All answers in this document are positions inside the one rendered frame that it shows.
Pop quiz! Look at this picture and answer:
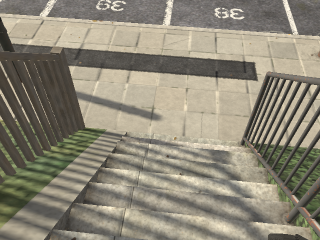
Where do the stairs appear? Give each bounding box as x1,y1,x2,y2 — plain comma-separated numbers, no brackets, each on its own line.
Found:
49,131,313,240

